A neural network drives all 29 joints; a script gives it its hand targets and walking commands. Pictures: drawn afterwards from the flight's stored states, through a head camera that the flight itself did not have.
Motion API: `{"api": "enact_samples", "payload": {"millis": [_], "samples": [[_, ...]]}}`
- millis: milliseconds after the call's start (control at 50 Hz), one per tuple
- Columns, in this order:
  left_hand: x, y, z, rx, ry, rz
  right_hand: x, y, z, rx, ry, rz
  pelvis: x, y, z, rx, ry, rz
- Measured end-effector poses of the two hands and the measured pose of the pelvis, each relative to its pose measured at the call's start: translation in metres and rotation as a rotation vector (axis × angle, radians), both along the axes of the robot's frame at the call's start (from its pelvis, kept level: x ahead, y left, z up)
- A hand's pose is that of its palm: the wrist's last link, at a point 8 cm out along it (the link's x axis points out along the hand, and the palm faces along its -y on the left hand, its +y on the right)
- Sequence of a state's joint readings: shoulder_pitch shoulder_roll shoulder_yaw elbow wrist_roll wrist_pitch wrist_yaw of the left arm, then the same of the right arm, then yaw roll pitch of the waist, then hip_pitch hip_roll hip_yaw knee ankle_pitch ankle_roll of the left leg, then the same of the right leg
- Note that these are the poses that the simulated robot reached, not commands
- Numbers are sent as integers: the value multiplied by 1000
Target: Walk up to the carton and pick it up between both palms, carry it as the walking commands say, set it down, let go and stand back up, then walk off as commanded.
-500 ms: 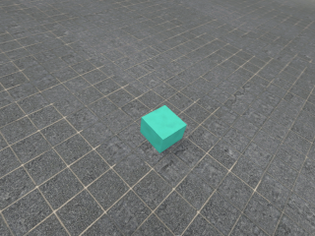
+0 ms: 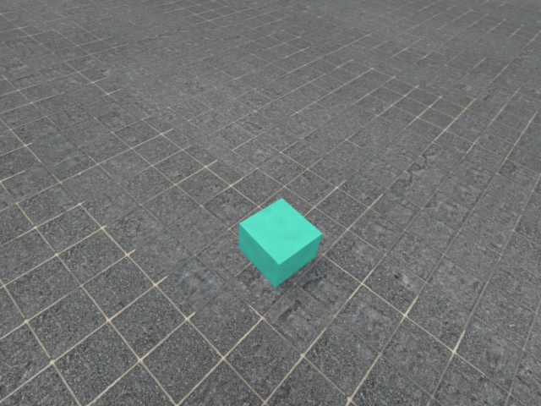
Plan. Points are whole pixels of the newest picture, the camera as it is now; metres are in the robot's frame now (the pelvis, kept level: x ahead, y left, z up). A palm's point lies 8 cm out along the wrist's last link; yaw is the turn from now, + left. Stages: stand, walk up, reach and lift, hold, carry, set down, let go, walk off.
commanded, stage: walk up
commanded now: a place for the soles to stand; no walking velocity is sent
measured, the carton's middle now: (278, 241) +0.87 -0.06 -0.66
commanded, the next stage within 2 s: none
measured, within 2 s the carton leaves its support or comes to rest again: neither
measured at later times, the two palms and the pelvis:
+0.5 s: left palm (103, 382) +0.19 +0.25 -0.10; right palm out of the picture +0.17 -0.35 -0.10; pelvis +0.11 -0.05 +0.00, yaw -1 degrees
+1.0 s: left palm (130, 322) +0.29 +0.25 -0.11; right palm (480, 368) +0.24 -0.36 -0.11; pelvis +0.21 -0.05 +0.00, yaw -2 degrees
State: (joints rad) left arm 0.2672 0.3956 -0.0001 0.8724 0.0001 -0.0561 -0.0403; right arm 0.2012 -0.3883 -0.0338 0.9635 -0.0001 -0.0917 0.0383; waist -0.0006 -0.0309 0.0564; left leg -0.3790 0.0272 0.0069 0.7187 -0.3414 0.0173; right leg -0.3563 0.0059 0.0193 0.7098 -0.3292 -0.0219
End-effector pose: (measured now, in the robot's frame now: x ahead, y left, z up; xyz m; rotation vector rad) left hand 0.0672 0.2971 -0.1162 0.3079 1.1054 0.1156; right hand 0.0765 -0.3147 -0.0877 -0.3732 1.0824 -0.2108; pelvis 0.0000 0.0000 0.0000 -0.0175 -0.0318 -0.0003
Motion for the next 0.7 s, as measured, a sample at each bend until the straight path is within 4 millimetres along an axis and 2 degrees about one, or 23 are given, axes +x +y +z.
{"api": "enact_samples", "payload": {"millis": [140,300,400,480,600,700], "samples": [[28,1,-3,-25,30,9,-5,13,4,8,90,-32,33,4,7,4,18,6],[80,-19,3,-7,1,-7,14,-7,-4,27,138,-51,71,-17,6,24,27,0],[106,-41,4,13,-18,-27,47,-29,-16,47,117,-56,95,-40,0,36,18,-13],[118,-44,15,31,-25,-23,86,-38,-13,50,55,-38,111,-46,4,40,-6,-13],[136,-36,18,41,-14,-19,129,-39,-7,35,7,-16,132,-40,5,30,-7,-13],[150,-22,5,22,20,-10,144,-26,-6,14,19,-13,150,-25,0,14,7,-12]]}}
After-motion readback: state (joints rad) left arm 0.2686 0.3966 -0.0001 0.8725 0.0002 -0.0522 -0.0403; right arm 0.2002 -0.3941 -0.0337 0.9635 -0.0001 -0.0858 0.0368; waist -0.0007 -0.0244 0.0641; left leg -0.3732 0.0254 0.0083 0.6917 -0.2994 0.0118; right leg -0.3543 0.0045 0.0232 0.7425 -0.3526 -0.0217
